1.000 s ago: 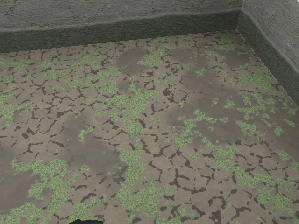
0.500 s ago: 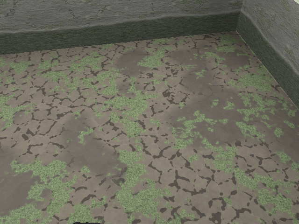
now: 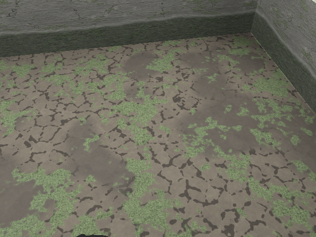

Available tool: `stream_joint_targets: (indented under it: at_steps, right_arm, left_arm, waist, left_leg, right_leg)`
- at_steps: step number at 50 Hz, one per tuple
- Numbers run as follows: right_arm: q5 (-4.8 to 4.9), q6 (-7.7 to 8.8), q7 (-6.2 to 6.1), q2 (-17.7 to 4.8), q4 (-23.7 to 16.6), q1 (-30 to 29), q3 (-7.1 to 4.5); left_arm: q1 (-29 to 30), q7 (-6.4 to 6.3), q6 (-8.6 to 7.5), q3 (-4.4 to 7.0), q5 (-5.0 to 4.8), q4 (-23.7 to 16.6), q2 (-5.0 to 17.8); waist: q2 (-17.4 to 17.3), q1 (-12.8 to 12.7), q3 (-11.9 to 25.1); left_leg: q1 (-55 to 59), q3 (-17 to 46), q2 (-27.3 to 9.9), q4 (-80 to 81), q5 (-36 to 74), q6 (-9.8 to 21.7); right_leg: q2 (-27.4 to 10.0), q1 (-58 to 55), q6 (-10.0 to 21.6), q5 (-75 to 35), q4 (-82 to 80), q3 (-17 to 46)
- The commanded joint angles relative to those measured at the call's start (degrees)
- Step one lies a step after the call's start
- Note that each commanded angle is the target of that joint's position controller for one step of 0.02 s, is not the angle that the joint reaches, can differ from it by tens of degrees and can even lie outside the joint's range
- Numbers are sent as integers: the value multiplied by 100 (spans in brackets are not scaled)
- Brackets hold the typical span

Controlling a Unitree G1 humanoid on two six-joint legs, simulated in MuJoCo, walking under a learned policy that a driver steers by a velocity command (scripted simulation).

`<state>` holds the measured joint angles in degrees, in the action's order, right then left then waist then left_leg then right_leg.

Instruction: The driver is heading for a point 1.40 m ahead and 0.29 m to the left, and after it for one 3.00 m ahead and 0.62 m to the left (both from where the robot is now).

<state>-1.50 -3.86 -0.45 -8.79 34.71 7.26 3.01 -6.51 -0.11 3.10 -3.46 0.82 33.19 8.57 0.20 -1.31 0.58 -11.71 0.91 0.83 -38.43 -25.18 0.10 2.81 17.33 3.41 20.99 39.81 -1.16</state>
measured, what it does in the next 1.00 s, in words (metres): stands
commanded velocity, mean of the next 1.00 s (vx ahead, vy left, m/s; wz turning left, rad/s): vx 0.50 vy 0.00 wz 0.00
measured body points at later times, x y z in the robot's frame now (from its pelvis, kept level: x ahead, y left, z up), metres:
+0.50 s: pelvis +0.00 +0.00 +0.00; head -0.01 +0.00 +0.45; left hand +0.20 +0.20 -0.07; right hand +0.19 -0.19 -0.08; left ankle -0.05 +0.12 -0.72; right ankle +0.00 -0.08 -0.72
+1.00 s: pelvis +0.00 +0.00 +0.00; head -0.01 +0.00 +0.45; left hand +0.19 +0.20 -0.08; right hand +0.19 -0.19 -0.08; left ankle -0.05 +0.12 -0.72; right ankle +0.00 -0.08 -0.72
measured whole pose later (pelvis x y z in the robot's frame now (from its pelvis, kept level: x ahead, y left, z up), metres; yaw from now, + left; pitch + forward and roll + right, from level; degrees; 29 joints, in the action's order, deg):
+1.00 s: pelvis +0.00 +0.00 +0.00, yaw +0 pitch -2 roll +0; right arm -1.5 -3.7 -0.5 -8.7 34.9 7.6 3.1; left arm -7.1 -0.5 3.2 -3.4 0.7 33.3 8.5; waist 0.2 -1.2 0.9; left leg -11.6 1.1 1.0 -38.7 -25.4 0.2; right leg 2.5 17.3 3.3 21.3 40.1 -1.4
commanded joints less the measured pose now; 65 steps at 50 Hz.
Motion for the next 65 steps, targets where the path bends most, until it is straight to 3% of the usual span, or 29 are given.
stream_joint_targets:
  at_steps: [1,3,5,8,10,13,15,18,20,24,26,29,31,34,36,39,40,42,45,47,50,51,53,56,57,59,61,64,65]
  right_arm:
    - [-6,127,-12,-304,-487,-392,-80]
    - [15,69,-3,-403,-629,-688,-88]
    - [-3,115,-20,-390,-448,-251,-124]
    - [13,75,-9,-398,-621,-678,-88]
    - [-1,105,-22,-382,-453,-268,-121]
    - [10,70,-8,-394,-622,-671,-87]
    - [-3,104,-22,-382,-453,-263,-121]
    - [10,69,-8,-394,-623,-673,-87]
    - [-2,103,-22,-381,-454,-265,-121]
    - [13,66,-7,-402,-628,-679,-85]
    - [-3,112,-23,-390,-446,-243,-121]
    - [12,72,-11,-396,-622,-673,-85]
    - [-1,102,-24,-381,-452,-263,-119]
    - [9,68,-10,-391,-623,-670,-84]
    - [-2,102,-23,-380,-453,-261,-119]
    - [-4,127,-13,-321,-483,-406,-80]
    - [11,65,-8,-400,-628,-676,-83]
    - [-3,110,-24,-389,-445,-239,-120]
    - [11,71,-12,-394,-623,-673,-83]
    - [-1,101,-25,-379,-453,-262,-117]
    - [-3,126,-14,-320,-482,-402,-78]
    - [11,64,-9,-399,-628,-672,-82]
    - [-3,110,-25,-389,-444,-234,-119]
    - [10,70,-13,-394,-623,-669,-82]
    - [-2,108,-25,-391,-455,-317,-113]
    - [3,62,-12,-385,-622,-630,-76]
    - [1,111,-30,-396,-446,-243,-124]
    - [-3,123,-16,-319,-482,-404,-77]
    - [11,60,-9,-397,-628,-671,-80]
  left_arm:
    - [517,-53,-83,112,-40,-534,390]
    - [755,31,-77,99,4,-664,366]
    - [222,-27,-115,105,13,-458,355]
    - [756,26,-93,102,10,-656,360]
    - [233,-30,-109,103,7,-458,353]
    - [753,25,-91,101,10,-654,356]
    - [230,-32,-110,103,7,-457,352]
    - [752,24,-91,101,9,-654,356]
    - [227,-32,-110,102,7,-457,351]
    - [736,24,-79,99,5,-661,362]
    - [201,-33,-117,104,15,-456,349]
    - [740,20,-95,102,12,-653,356]
    - [215,-35,-111,102,10,-457,348]
    - [739,20,-93,100,11,-653,351]
    - [213,-36,-112,102,10,-456,346]
    - [503,-62,-73,111,-37,-545,385]
    - [726,21,-81,99,6,-659,359]
    - [189,-36,-118,103,18,-455,345]
    - [731,17,-96,102,12,-653,353]
    - [204,-37,-112,102,12,-457,344]
    - [493,-65,-74,111,-35,-545,382]
    - [718,18,-82,99,8,-659,356]
    - [180,-38,-119,103,19,-454,342]
    - [724,15,-97,102,13,-652,351]
    - [280,-47,-95,104,5,-497,345]
    - [690,18,-95,103,27,-646,354]
    - [179,-42,-124,106,15,-452,345]
    - [487,-68,-74,112,-36,-544,381]
    - [711,15,-80,100,8,-657,355]
  waist:
    - [80,60,311]
    - [3,-51,-64]
    - [-51,17,801]
    - [-7,-51,-11]
    - [-39,18,770]
    - [11,-48,-6]
    - [-31,21,775]
    - [11,-47,-7]
    - [-33,21,773]
    - [7,-51,-62]
    - [-52,16,805]
    - [-4,-51,-10]
    - [-41,17,772]
    - [14,-48,-5]
    - [-32,20,776]
    - [64,53,229]
    - [11,-50,-60]
    - [-51,16,807]
    - [-1,-50,-10]
    - [-41,17,772]
    - [64,52,230]
    - [14,-51,-58]
    - [-50,15,810]
    - [2,-50,-8]
    - [-47,11,601]
    - [35,-48,17]
    - [-56,16,822]
    - [60,51,228]
    - [17,-51,-59]
  left_leg:
    - [83,200,-110,490,932,96]
    - [-150,311,-223,423,2037,90]
    - [318,225,-148,398,1186,104]
    - [-134,322,-230,427,2073,101]
    - [297,216,-138,386,1177,101]
    - [-137,317,-222,414,2058,96]
    - [294,215,-134,377,1167,98]
    - [-143,319,-218,409,2049,96]
    - [287,219,-132,373,1157,98]
    - [-168,323,-215,404,2054,94]
    - [300,237,-142,380,1200,107]
    - [-153,333,-222,409,2082,104]
    - [276,229,-131,370,1182,104]
    - [-158,329,-213,399,2057,99]
    - [272,228,-126,363,1161,101]
    - [22,226,-91,460,953,108]
    - [-183,331,-209,394,2054,95]
    - [284,246,-136,371,1198,109]
    - [-170,342,-216,400,2077,105]
    - [258,239,-126,362,1174,105]
    - [12,233,-88,456,959,110]
    - [-192,338,-205,388,2060,97]
    - [275,253,-132,365,1204,110]
    - [-178,348,-211,393,2082,107]
    - [171,259,-118,388,1144,116]
    - [-168,355,-220,387,2128,102]
    - [274,245,-120,350,1200,110]
    - [0,240,-83,447,973,112]
    - [-204,343,-199,377,2071,98]
  right_leg:
    - [-485,11,92,-1029,-892,664]
    - [-473,181,70,-2034,-605,436]
    - [-456,-198,73,-1228,-750,558]
    - [-472,126,74,-2078,-576,426]
    - [-464,-178,74,-1256,-745,554]
    - [-477,128,76,-2089,-573,424]
    - [-470,-175,77,-1259,-744,555]
    - [-481,136,77,-2083,-571,422]
    - [-473,-168,76,-1246,-743,552]
    - [-479,185,71,-2042,-580,417]
    - [-463,-194,73,-1231,-727,538]
    - [-479,134,73,-2078,-555,409]
    - [-472,-172,73,-1250,-727,536]
    - [-485,138,75,-2081,-555,407]
    - [-478,-167,75,-1243,-729,537]
    - [-506,49,97,-1016,-873,641]
    - [-485,189,70,-2039,-567,404]
    - [-469,-192,72,-1222,-716,524]
    - [-485,140,72,-2068,-543,397]
    - [-479,-166,71,-1235,-717,523]
    - [-508,47,95,-1015,-863,628]
    - [-487,187,69,-2040,-557,394]
    - [-473,-194,71,-1224,-706,514]
    - [-489,139,72,-2070,-534,387]
    - [-489,-110,78,-1185,-750,540]
    - [-473,150,65,-2059,-524,371]
    - [-480,-212,69,-1263,-694,505]
    - [-512,46,94,-1029,-849,614]
    - [-492,188,68,-2051,-542,380]
Velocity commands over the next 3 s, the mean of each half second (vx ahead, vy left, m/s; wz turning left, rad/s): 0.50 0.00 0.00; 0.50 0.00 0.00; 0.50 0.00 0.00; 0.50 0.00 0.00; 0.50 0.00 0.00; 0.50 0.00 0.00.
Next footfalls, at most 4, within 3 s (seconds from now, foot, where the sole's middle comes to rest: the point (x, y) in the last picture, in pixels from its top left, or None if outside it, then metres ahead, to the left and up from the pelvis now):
none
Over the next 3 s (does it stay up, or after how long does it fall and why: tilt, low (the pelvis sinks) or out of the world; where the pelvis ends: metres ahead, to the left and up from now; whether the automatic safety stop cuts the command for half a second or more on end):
stays up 0.00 0.00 0.00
